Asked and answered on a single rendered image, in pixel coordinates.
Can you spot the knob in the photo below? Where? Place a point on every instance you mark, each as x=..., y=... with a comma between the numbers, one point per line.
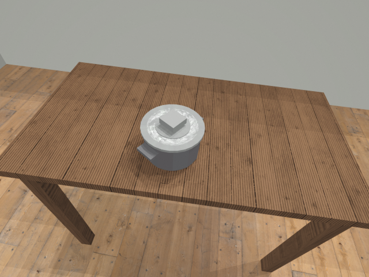
x=173, y=120

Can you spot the lid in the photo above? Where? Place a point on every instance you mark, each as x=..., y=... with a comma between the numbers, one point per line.
x=162, y=139

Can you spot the pot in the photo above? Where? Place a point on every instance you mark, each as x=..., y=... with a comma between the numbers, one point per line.
x=169, y=161

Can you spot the table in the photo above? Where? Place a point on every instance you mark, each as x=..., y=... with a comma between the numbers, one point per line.
x=269, y=150

